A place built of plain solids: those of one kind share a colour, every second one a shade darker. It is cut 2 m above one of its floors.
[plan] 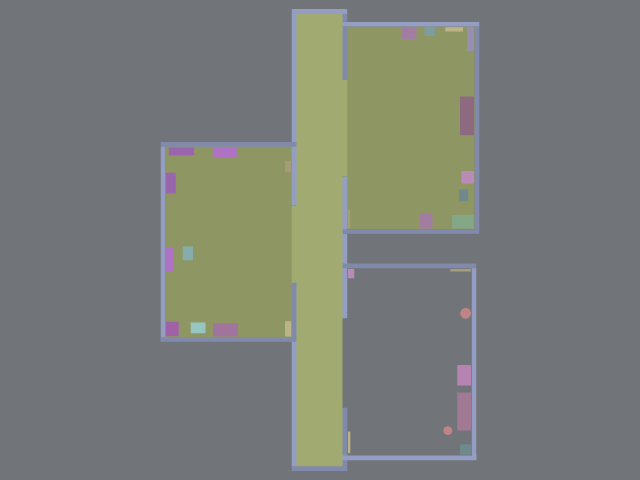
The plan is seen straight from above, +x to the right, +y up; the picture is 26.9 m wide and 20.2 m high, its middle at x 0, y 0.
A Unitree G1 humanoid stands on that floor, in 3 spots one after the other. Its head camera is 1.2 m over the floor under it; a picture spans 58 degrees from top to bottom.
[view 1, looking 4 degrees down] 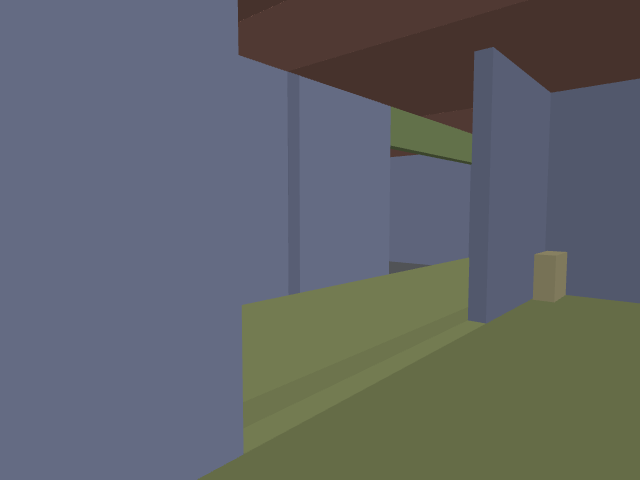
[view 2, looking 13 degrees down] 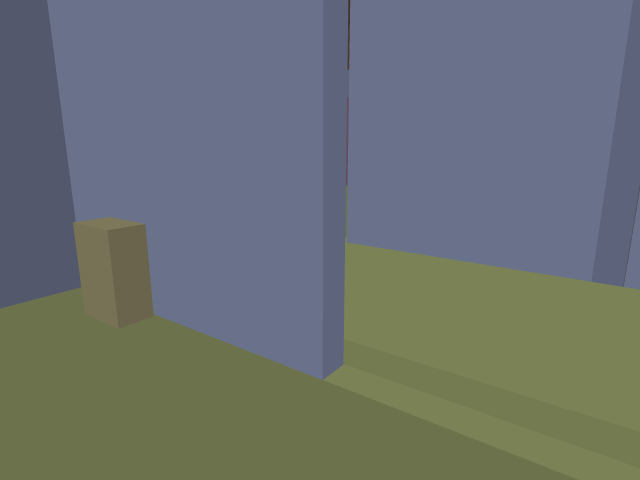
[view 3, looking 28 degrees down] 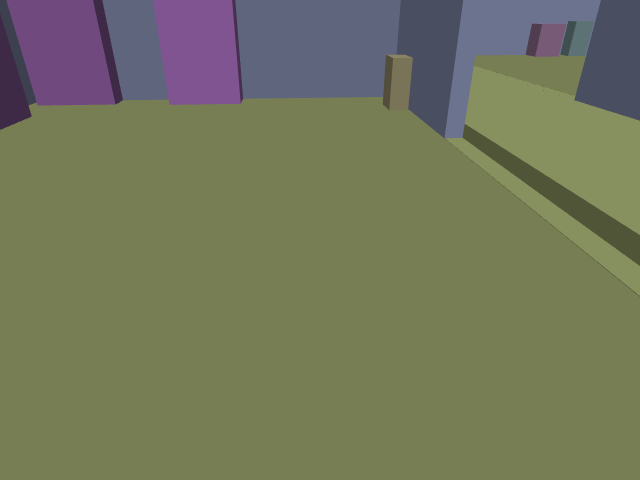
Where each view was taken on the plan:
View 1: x -2.82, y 2.75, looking -49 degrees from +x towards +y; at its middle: wall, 5.75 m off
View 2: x -2.82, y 0.28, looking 36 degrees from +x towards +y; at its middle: wall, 2.07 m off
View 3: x -2.82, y -3.00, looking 86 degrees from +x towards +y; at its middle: floor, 2.56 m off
